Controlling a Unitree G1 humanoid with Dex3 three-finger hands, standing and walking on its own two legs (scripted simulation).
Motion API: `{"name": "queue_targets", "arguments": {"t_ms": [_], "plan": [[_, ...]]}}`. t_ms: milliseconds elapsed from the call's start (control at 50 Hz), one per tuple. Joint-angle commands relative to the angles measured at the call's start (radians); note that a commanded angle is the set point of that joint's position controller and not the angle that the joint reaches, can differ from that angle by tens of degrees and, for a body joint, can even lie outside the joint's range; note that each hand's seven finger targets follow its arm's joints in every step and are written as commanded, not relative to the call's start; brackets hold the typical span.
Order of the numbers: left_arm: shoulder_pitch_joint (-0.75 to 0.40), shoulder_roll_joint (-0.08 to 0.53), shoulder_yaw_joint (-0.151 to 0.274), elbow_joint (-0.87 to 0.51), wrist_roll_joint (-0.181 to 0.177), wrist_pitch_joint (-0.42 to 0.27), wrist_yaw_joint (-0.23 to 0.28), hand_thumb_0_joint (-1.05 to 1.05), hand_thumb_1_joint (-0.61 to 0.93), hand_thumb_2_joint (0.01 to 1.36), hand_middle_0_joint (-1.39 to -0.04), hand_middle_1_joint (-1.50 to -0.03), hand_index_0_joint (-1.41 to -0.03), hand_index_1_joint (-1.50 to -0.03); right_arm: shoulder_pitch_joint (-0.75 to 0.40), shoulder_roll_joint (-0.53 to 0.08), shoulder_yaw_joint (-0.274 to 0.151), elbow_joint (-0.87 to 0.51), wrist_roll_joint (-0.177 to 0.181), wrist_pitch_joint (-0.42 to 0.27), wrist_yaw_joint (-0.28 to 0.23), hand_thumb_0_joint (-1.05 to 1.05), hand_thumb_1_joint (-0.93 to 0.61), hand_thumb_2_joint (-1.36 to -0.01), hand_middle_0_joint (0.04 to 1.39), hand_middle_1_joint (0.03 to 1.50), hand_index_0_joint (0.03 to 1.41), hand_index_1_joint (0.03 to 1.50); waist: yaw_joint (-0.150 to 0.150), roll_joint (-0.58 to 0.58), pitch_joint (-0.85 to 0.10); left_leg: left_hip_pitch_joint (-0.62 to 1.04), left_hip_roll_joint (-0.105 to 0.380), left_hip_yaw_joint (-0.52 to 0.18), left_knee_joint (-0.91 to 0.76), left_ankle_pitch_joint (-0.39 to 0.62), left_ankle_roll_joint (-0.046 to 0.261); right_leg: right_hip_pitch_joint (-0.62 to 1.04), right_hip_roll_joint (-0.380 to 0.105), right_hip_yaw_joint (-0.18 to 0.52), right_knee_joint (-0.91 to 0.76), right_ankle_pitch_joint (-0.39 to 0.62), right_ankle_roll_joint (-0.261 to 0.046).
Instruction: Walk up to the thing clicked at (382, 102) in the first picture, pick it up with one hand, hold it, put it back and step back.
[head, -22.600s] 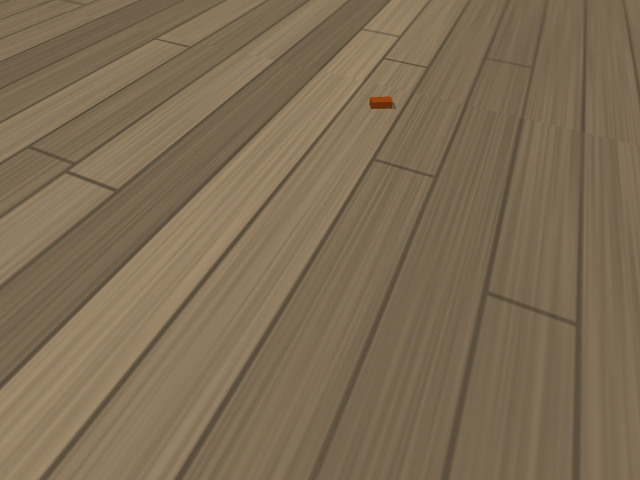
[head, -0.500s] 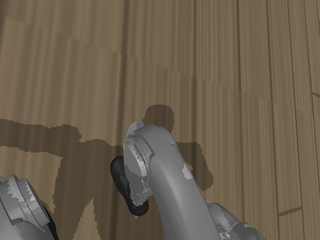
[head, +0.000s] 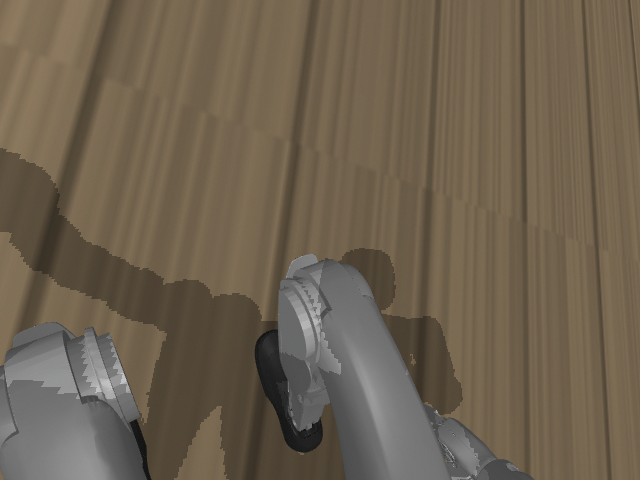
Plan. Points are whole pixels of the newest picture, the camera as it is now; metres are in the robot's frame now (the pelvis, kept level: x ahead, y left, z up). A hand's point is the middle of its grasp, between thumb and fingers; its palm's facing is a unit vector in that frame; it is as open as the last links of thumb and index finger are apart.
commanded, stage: settle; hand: left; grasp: from above
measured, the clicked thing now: out of the picture +0.47 +0.37 -0.23
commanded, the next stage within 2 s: lift in 0.38 s
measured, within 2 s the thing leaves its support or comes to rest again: neither
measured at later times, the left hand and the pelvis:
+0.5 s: hand out of the picture +0.45 +0.36 -0.14, palm faces -0.42 -0.09 -0.90, open 9.1 cm; pelvis -0.01 -0.01 +0.01, yaw +4 degrees
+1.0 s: hand out of the picture +0.38 +0.36 -0.02, palm faces -0.45 -0.15 -0.88, open 9.1 cm; pelvis -0.01 -0.01 +0.08, yaw +8 degrees
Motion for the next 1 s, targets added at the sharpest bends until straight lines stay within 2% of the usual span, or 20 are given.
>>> {"name": "queue_targets", "arguments": {"t_ms": [0, 60, 140, 180, 320, 420, 440, 460, 480, 500, 520, 560, 620, 660, 720, 760, 800, 840, 920, 980], "plan": [[-0.277, 0.169, -0.003, -0.170, -0.042, 0.015, -0.029, 0.000, 0.740, 0.460, -1.073, -0.466, -1.103, -0.437, 0.196, -0.298, -0.131, 0.012, 0.038, 0.020, -0.003, 0.000, -0.903, -0.899, 0.200, 0.300, 0.199, 0.300, -0.018, 0.533, -0.678, 0.532, 0.023, 0.121, -0.282, 0.223, 0.011, 0.296, 0.037, -0.082, -0.211, 0.273, -0.090], [-0.282, 0.138, -0.019, -0.181, -0.048, 0.011, -0.076, 0.000, 0.775, 0.480, -1.102, -0.478, -1.132, -0.450, 0.209, -0.290, -0.147, 0.010, 0.053, 0.040, -0.012, 0.000, -0.903, -0.899, 0.200, 0.300, 0.199, 0.300, -0.017, 0.478, -0.672, 0.496, 0.018, 0.125, -0.291, 0.178, 0.019, 0.293, 0.034, -0.074, -0.226, 0.235, -0.090], [-0.322, 0.161, -0.006, -0.241, -0.046, -0.009, -0.122, 0.000, 0.802, 0.501, -1.130, -0.484, -1.156, -0.459, 0.222, -0.279, -0.161, 0.003, 0.070, 0.067, -0.031, 0.000, -0.903, -0.900, 0.200, 0.300, 0.199, 0.300, 0.002, 0.452, -0.707, 0.503, 0.011, 0.135, -0.291, 0.182, 0.021, 0.307, 0.028, -0.054, -0.236, 0.226, -0.092], [-0.328, 0.165, -0.002, -0.252, -0.039, -0.021, -0.133, 0.000, 0.816, 0.504, -1.138, -0.487, -1.165, -0.462, 0.224, -0.272, -0.163, -0.002, 0.070, 0.079, -0.040, 0.000, -0.904, -0.900, 0.200, 0.300, 0.199, 0.300, 0.000, 0.443, -0.705, 0.481, 0.006, 0.143, -0.294, 0.170, 0.022, 0.322, 0.027, -0.048, -0.242, 0.208, -0.093], [-0.338, 0.199, 0.041, -0.327, -0.017, -0.040, -0.146, 0.000, 0.811, 0.521, -1.118, -0.502, -1.146, -0.474, 0.232, -0.258, -0.178, -0.013, 0.081, 0.125, -0.074, 0.000, -0.898, -0.897, 0.200, 0.300, 0.200, 0.300, 0.043, 0.482, -0.787, 0.531, -0.007, 0.166, -0.312, 0.218, 0.016, 0.319, 0.015, -0.036, -0.244, 0.231, -0.101], [-0.343, 0.178, 0.024, -0.325, -0.016, -0.023, -0.157, 0.000, 0.820, 0.548, -1.123, -0.521, -1.150, -0.495, 0.234, -0.236, -0.192, -0.008, 0.088, 0.153, -0.089, 0.000, -0.898, -0.897, 0.200, 0.300, 0.200, 0.300, 0.048, 0.483, -0.809, 0.548, -0.007, 0.180, -0.333, 0.213, 0.021, 0.325, 0.015, -0.018, -0.259, 0.228, -0.100], [-0.362, 0.170, 0.022, -0.329, -0.018, -0.021, -0.161, 0.000, 0.821, 0.476, -1.125, -0.577, -1.174, -0.527, 0.246, -0.242, -0.194, -0.003, 0.087, 0.157, -0.093, 0.000, -0.931, -0.911, 0.199, 0.300, 0.199, 0.300, 0.038, 0.483, -0.793, 0.537, -0.011, 0.183, -0.339, 0.205, 0.023, 0.321, 0.010, -0.021, -0.270, 0.226, -0.098], [-0.340, 0.163, 0.021, -0.314, -0.021, -0.016, -0.166, 0.000, 0.744, 0.490, -1.045, -0.497, -1.094, -0.448, 0.245, -0.244, -0.198, -0.003, 0.090, 0.160, -0.098, 0.000, -0.880, -0.890, 0.201, 0.300, 0.200, 0.300, 0.044, 0.468, -0.783, 0.544, -0.011, 0.177, -0.351, 0.199, 0.021, 0.308, 0.009, -0.027, -0.271, 0.215, -0.102], [-0.332, 0.168, 0.021, -0.323, -0.023, -0.011, -0.175, 0.000, 0.751, 0.425, -1.070, -0.545, -1.120, -0.494, 0.247, -0.237, -0.200, -0.001, 0.091, 0.164, -0.101, 0.000, -0.929, -0.910, 0.199, 0.300, 0.199, 0.300, 0.048, 0.467, -0.794, 0.547, -0.010, 0.184, -0.347, 0.205, 0.024, 0.327, 0.011, -0.018, -0.278, 0.219, -0.100], [-0.338, 0.162, 0.018, -0.346, -0.029, -0.009, -0.187, 0.000, 0.688, 0.481, -0.990, -0.471, -1.040, -0.435, 0.251, -0.238, -0.204, -0.004, 0.093, 0.168, -0.105, 0.000, -0.880, -0.890, 0.201, 0.300, 0.200, 0.300, 0.053, 0.463, -0.814, 0.554, -0.013, 0.187, -0.354, 0.205, 0.025, 0.332, 0.009, -0.017, -0.286, 0.220, -0.100], [-0.329, 0.175, 0.028, -0.369, -0.031, -0.004, -0.198, 0.000, 0.733, 0.429, -1.053, -0.546, -1.102, -0.495, 0.254, -0.241, -0.211, 0.000, 0.097, 0.171, -0.108, 0.000, -0.928, -0.909, 0.199, 0.300, 0.199, 0.300, 0.068, 0.480, -0.833, 0.578, -0.015, 0.189, -0.365, 0.216, 0.023, 0.330, 0.004, -0.018, -0.286, 0.226, -0.101], [-0.293, 0.144, 0.020, -0.370, -0.052, 0.007, -0.228, 0.000, 0.789, 0.486, -1.071, -0.544, -1.117, -0.496, 0.258, -0.248, -0.224, -0.007, 0.101, 0.177, -0.114, 0.000, -0.910, -0.903, 0.200, 0.300, 0.200, 0.300, 0.073, 0.469, -0.799, 0.590, -0.020, 0.185, -0.387, 0.197, 0.019, 0.303, -0.001, -0.018, -0.303, 0.198, -0.110], [-0.276, 0.164, 0.043, -0.453, -0.081, 0.019, -0.270, 0.000, 0.799, 0.509, -1.070, -0.576, -1.119, -0.524, 0.265, -0.235, -0.241, -0.019, 0.114, 0.191, -0.118, 0.000, -0.907, -0.902, 0.200, 0.300, 0.200, 0.300, 0.102, 0.496, -0.882, 0.649, -0.019, 0.185, -0.432, 0.216, 0.018, 0.346, -0.005, -0.012, -0.311, 0.212, -0.107], [-0.252, 0.160, 0.049, -0.498, -0.099, 0.025, -0.295, 0.000, 0.816, 0.502, -1.086, -0.555, -1.133, -0.505, 0.267, -0.233, -0.254, -0.023, 0.123, 0.201, -0.123, 0.000, -0.907, -0.902, 0.200, 0.300, 0.200, 0.300, 0.121, 0.479, -0.912, 0.672, -0.022, 0.192, -0.442, 0.227, 0.020, 0.357, -0.007, 0.001, -0.328, 0.214, -0.110], [-0.184, 0.101, 0.026, -0.531, -0.115, 0.023, -0.329, 0.000, 0.801, 0.494, -1.082, -0.525, -1.124, -0.480, 0.267, -0.222, -0.267, -0.022, 0.133, 0.212, -0.133, 0.000, -0.905, -0.901, 0.200, 0.300, 0.200, 0.300, 0.117, 0.440, -0.880, 0.680, -0.023, 0.197, -0.458, 0.225, 0.025, 0.361, -0.011, 0.010, -0.362, 0.211, -0.110], [-0.187, 0.127, 0.050, -0.619, -0.124, 0.013, -0.340, 0.000, 0.784, 0.482, -1.067, -0.511, -1.108, -0.467, 0.264, -0.207, -0.277, -0.024, 0.143, 0.219, -0.141, 0.000, -0.904, -0.901, 0.200, 0.300, 0.200, 0.300, 0.142, 0.439, -0.932, 0.699, -0.025, 0.209, -0.477, 0.231, 0.031, 0.399, -0.014, 0.028, -0.385, 0.216, -0.106], [-0.176, 0.102, 0.044, -0.664, -0.148, 0.007, -0.354, 0.000, 0.796, 0.498, -1.075, -0.528, -1.117, -0.483, 0.266, -0.195, -0.291, -0.031, 0.150, 0.222, -0.145, 0.000, -0.903, -0.901, 0.200, 0.300, 0.200, 0.300, 0.150, 0.420, -0.969, 0.705, -0.027, 0.220, -0.498, 0.219, 0.037, 0.442, -0.014, 0.044, -0.410, 0.216, -0.102], [-0.140, 0.071, 0.035, -0.687, -0.169, 0.000, -0.367, 0.000, 0.792, 0.472, -1.072, -0.515, -1.117, -0.468, 0.264, -0.186, -0.301, -0.027, 0.160, 0.221, -0.155, 0.000, -0.903, -0.901, 0.200, 0.300, 0.200, 0.300, 0.149, 0.385, -0.912, 0.695, -0.029, 0.224, -0.529, 0.183, 0.041, 0.432, -0.018, 0.050, -0.447, 0.184, -0.101], [-0.097, 0.051, 0.024, -0.757, -0.185, -0.010, -0.386, 0.000, 0.761, 0.470, -1.042, -0.521, -1.087, -0.472, 0.250, -0.166, -0.311, -0.034, 0.176, 0.220, -0.168, 0.000, -0.902, -0.901, 0.200, 0.300, 0.200, 0.300, 0.174, 0.386, -0.968, 0.777, -0.020, 0.214, -0.598, 0.183, 0.045, 0.484, -0.016, 0.060, -0.476, 0.206, -0.094], [-0.023, 0.031, 0.022, -0.768, -0.199, -0.003, -0.392, 0.000, 0.772, 0.484, -1.042, -0.537, -1.088, -0.488, 0.232, -0.163, -0.317, -0.042, 0.190, 0.221, -0.178, 0.000, -0.899, -0.900, 0.200, 0.300, 0.200, 0.300, 0.189, 0.364, -0.911, 0.803, -0.015, 0.192, -0.679, 0.131, 0.045, 0.498, -0.017, 0.056, -0.511, 0.178, -0.091]]}}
